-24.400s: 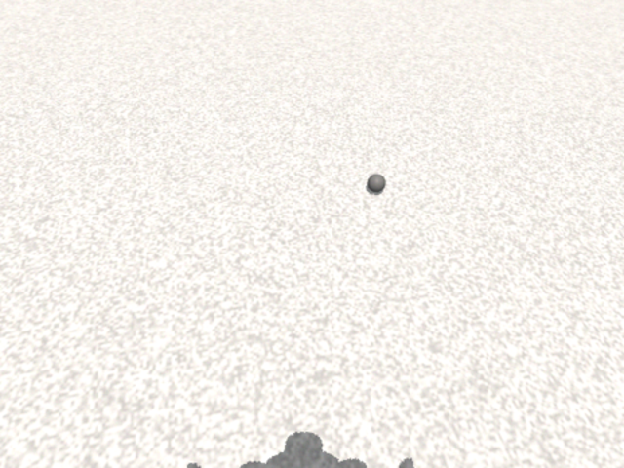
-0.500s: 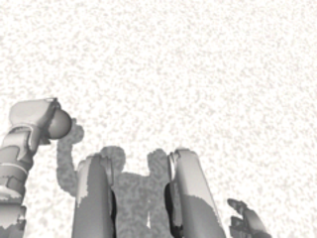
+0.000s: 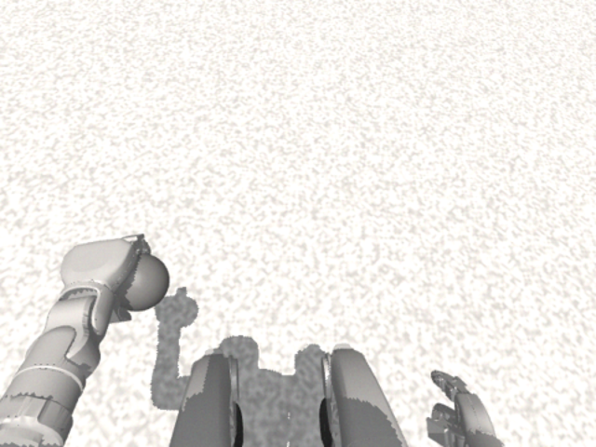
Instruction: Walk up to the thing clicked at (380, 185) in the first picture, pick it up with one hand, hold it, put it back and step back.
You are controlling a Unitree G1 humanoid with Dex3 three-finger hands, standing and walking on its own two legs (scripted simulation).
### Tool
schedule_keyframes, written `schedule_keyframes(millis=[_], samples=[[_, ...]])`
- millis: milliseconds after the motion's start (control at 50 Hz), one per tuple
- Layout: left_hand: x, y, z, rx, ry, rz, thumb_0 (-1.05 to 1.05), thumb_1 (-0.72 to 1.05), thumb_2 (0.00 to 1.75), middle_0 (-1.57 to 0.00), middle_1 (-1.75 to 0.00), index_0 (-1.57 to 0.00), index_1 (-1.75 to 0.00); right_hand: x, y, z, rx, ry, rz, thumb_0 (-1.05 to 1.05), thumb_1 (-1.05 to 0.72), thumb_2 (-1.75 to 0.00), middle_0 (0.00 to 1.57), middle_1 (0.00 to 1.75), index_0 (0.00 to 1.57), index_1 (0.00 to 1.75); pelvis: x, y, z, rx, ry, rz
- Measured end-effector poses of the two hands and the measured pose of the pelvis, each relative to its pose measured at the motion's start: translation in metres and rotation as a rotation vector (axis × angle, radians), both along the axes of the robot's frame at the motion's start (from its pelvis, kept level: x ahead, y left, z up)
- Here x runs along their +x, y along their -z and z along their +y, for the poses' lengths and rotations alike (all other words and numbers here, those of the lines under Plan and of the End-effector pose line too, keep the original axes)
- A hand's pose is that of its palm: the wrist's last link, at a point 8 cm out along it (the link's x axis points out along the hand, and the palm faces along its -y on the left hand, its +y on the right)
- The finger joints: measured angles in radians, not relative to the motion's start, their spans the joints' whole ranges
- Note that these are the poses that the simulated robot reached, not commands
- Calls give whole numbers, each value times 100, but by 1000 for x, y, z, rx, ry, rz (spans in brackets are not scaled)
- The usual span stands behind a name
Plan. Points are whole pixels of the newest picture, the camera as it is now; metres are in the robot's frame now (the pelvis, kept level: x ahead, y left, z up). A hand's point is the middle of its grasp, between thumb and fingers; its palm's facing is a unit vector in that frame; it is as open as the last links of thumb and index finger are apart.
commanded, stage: lift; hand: left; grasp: from above
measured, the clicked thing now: (139, 281) +0.36 +0.22 -0.09
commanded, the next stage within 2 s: hold in 0.60 s
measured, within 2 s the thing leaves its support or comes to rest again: neither
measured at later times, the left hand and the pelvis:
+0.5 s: hand (92, 250) +0.35 +0.23 +0.04, palm faces -0.43 -0.09 -0.90, open 10.8 cm; pelvis +0.04 +0.00 +0.12, yaw +0 degrees
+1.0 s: hand (76, 211) +0.37 +0.23 +0.10, palm faces -0.43 -0.07 -0.90, open 10.9 cm; pelvis +0.07 +0.00 +0.15, yaw +0 degrees
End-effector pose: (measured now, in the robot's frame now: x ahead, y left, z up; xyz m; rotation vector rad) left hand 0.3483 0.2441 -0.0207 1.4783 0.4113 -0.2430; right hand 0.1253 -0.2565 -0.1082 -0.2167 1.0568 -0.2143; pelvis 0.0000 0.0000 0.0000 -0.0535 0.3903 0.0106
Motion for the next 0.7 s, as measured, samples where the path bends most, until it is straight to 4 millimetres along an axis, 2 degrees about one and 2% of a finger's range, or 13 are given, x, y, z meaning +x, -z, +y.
schedule_keyframes(millis=[120,280,500,700], samples=[[1,-42,-3,1,-12,22,-5,-1,57,-93,-75,-53,-62,-2,-42,-3,-8,24,-15,1,-92,-91,20,30,21,30,11,-40,-1,9,3,-61],[2,-76,-9,3,-2,49,-5,-1,58,-92,-76,-52,-63,-9,-83,-9,-24,40,-7,1,-92,-91,20,30,21,30,24,-80,0,17,4,-123],[9,-119,-15,5,-10,30,-6,-3,64,-91,-80,-50,-66,-8,-118,-7,-2,47,1,1,-92,-91,20,30,21,30,37,-118,0,30,5,-199],[15,-146,-15,6,3,30,-6,-4,66,-89,-82,-49,-69,10,-137,-2,19,45,-35,1,-92,-91,20,30,21,30,48,-138,3,38,12,-240]])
